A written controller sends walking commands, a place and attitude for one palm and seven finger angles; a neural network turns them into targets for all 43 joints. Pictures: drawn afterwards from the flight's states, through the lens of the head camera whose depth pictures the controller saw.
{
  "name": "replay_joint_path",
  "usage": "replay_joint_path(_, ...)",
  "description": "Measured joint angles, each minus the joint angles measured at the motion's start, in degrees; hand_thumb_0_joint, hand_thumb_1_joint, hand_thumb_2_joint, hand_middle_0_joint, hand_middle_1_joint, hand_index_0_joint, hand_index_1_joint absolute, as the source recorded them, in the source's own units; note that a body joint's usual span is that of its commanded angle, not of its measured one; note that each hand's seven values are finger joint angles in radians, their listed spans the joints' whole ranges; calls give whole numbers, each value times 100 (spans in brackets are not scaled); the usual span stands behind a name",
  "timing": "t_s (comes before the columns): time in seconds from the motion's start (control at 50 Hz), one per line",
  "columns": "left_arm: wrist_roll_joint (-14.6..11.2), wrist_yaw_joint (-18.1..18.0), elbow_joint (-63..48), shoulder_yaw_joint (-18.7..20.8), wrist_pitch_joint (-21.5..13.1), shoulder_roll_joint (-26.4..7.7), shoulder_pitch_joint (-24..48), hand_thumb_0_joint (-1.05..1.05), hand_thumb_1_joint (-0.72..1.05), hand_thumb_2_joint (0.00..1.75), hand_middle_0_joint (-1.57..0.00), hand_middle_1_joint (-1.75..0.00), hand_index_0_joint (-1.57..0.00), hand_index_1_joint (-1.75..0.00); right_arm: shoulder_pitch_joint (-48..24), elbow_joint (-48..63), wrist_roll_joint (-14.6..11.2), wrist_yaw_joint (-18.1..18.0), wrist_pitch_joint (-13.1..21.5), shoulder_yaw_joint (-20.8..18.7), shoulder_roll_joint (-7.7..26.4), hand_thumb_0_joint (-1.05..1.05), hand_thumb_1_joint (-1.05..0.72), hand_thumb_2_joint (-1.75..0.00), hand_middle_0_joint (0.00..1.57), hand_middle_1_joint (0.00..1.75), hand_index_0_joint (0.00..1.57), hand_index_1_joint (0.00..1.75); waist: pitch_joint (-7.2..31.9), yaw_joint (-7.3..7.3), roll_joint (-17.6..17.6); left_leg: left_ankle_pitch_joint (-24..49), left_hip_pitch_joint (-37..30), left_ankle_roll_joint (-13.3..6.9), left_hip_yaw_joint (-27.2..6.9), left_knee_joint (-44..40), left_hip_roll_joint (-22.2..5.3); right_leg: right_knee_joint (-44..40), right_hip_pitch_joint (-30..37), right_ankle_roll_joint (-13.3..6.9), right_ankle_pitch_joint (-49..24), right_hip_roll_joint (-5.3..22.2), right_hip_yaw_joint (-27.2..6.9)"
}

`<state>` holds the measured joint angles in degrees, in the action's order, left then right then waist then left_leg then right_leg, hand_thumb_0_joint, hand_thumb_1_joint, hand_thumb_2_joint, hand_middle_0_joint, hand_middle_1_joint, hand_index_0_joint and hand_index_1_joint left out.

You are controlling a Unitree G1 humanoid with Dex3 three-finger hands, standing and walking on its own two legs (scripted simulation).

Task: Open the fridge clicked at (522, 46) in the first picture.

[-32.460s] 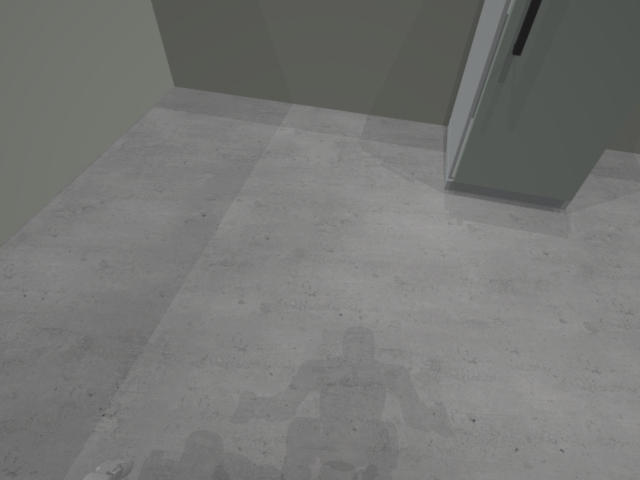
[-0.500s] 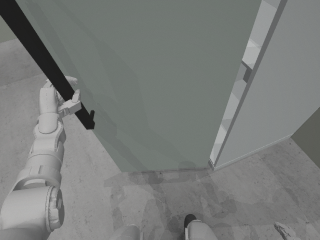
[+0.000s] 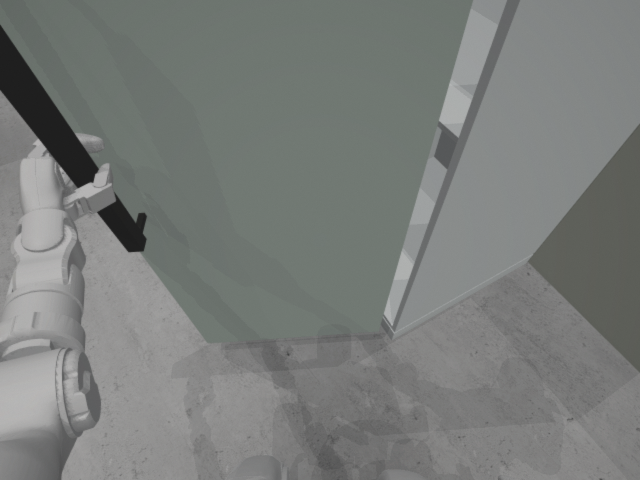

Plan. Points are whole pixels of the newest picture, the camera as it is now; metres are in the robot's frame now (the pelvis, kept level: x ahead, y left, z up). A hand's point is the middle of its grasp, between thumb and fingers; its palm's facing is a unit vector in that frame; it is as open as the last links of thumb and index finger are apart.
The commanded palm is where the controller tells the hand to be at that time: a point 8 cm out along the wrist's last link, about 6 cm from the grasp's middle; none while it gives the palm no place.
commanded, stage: stop walking and hold the door back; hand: left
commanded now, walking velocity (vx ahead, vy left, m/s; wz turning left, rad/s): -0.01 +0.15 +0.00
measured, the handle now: (55, 110) +0.49 +0.30 +0.19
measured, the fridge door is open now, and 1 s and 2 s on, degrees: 65 67 67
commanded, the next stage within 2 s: loosen the grip on the handle in 0.52 s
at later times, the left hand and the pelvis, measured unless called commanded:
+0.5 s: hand (102, 193) +0.44 +0.27 +0.10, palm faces +0.28 -0.93 -0.23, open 5.9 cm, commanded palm +0.41 +0.33 +0.09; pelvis +0.01 +0.04 +0.00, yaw -3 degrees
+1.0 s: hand (98, 214) +0.43 +0.29 +0.08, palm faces +0.25 -0.93 -0.26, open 12.0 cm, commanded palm +0.39 +0.33 +0.09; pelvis -0.02 +0.05 -0.01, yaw -2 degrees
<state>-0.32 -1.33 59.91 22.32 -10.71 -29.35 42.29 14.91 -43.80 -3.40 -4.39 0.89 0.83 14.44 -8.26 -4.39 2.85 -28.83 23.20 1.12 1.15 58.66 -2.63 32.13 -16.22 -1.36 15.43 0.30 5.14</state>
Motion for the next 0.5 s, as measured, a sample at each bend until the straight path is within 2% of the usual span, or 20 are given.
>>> replay_joint_path(0.02,14,-14,42,66,30,20,8,1,62,78,-41,-133,-43,-139,-124,32,-6,-12,36,-4,64,1,-90,-90,20,30,21,30,-18,-16,-31,-15,139,5,-4,185,58,-21,39,22,-18,51,-44)
replay_joint_path(0.06,35,1,177,176,23,61,11,1,62,78,-39,-132,-43,-139,-313,106,13,-42,95,17,202,1,-90,-90,20,30,21,30,12,-40,-89,129,288,3,19,46,79,-107,114,68,-57,141,-111)
replay_joint_path(0.14,54,76,311,202,-20,191,1,0,61,78,-40,-134,-44,-139,-464,264,93,-116,187,-4,453,1,-91,-90,20,30,21,30,155,13,-152,761,167,7,32,-1046,-3,-174,191,177,-63,232,-205)
replay_joint_path(0.22,64,83,21,-27,-77,415,-150,-1,59,77,-42,-136,-45,-139,-371,388,136,-186,256,-135,629,1,-91,-90,20,30,21,30,317,66,-87,1682,-424,28,27,-2369,-84,20,208,319,104,194,-195)
replay_joint_path(0.24,63,86,-108,-121,-95,450,-198,-1,59,77,-42,-137,-45,-139,-357,370,141,-200,263,-181,594,1,-91,-90,20,30,20,30,348,72,-152,1484,-489,-14,57,-2452,-50,110,179,359,168,233,-213)
replay_joint_path(0.28,26,76,-348,-301,-158,479,-296,-1,60,77,-43,-138,-45,-139,-307,403,126,-187,227,-208,439,1,-91,-90,20,30,20,30,373,177,-358,1385,-492,-109,179,-2452,22,231,97,319,317,278,-354)
replay_joint_path(0.36,3,5,-948,-546,-182,487,-557,-3,64,77,-44,-139,-44,-139,-159,565,198,-84,296,-102,108,1,-91,-90,19,30,20,30,322,254,-415,1590,-430,-163,211,-2685,-39,777,-134,236,989,59,-331)
replay_joint_path(0.4,-62,-43,-1238,-583,-121,493,-639,-3,65,77,-44,-138,-42,-139,-95,609,205,-22,336,-22,-17,1,-91,-90,20,30,20,30,247,298,-368,1648,-363,-140,202,-2720,-73,507,-38,211,828,-12,-265)
replay_joint_path(0.44,-91,-77,-1459,-599,-71,462,-711,-4,65,76,-44,-138,-40,-139,-45,613,200,27,340,58,-118,1,-90,-90,20,30,20,30,198,367,-371,1606,-264,-109,258,-2602,-62,-63,186,182,325,-10,-262)
replay_joint_path(0.5,-144,-126,-1539,-502,-87,508,-831,-5,65,76,-44,-136,-38,-139,-113,470,180,18,263,127,-127,1,-90,-90,20,30,21,30,47,314,-68,1544,-234,-64,186,-2473,-181,-262,301,87,49,-137,-199)
